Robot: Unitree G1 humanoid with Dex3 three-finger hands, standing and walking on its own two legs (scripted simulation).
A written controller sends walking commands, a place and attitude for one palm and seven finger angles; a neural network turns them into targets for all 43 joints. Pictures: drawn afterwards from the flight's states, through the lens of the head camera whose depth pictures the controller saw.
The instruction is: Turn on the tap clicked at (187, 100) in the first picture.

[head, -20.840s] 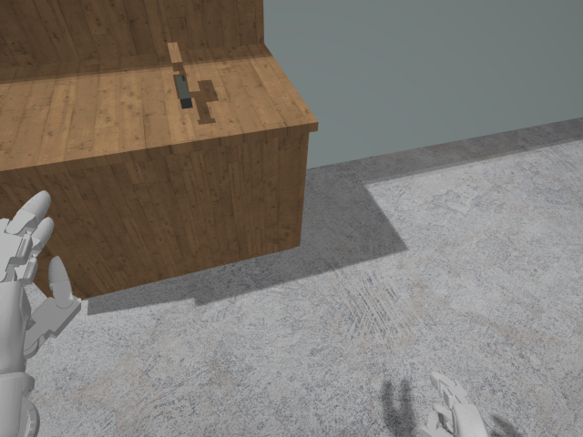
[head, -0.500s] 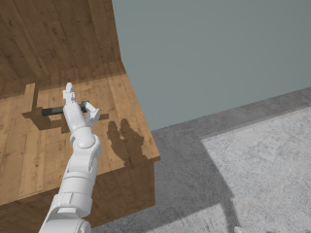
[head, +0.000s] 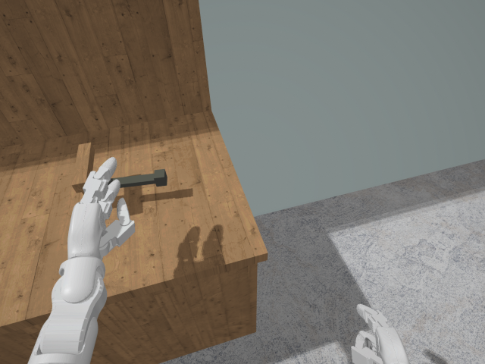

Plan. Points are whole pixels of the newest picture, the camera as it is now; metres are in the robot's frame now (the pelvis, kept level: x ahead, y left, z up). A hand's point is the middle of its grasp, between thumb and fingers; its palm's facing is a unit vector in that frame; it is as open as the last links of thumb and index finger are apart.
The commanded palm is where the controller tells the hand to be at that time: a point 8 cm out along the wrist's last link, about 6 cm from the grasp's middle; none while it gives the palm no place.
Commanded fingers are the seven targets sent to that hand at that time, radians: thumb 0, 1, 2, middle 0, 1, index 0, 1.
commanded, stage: draw the hand back beside the body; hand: left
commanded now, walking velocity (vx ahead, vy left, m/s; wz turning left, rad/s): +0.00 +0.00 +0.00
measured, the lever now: (160, 177) +0.51 +0.24 +0.00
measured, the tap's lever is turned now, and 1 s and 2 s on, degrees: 82 82 82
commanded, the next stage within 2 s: step back with the hand held close in 0.80 s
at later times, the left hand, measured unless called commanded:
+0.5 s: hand (67, 253) +0.21 +0.24 +0.15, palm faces +0.39 -0.85 -0.34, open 7.5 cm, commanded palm +0.16 +0.29 +0.17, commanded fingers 0.00 0.90 0.90 -0.20 -0.30 -0.20 -0.30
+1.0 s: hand (53, 256) +0.20 +0.25 +0.17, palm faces +0.43 -0.82 -0.38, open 7.4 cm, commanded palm +0.15 +0.28 +0.17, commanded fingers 0.00 0.90 0.90 -0.20 -0.30 -0.20 -0.30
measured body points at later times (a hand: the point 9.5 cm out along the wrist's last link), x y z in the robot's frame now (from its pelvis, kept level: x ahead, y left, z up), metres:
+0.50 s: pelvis +0.01 +0.00 +0.00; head -0.01 -0.02 +0.45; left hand +0.19 +0.29 +0.17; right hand +0.19 -0.22 -0.09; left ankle +0.00 +0.12 -0.74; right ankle -0.02 -0.09 -0.74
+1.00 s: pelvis +0.00 +0.00 +0.00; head -0.02 -0.03 +0.45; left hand +0.17 +0.29 +0.19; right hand +0.19 -0.22 -0.09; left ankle +0.00 +0.12 -0.74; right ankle -0.02 -0.09 -0.74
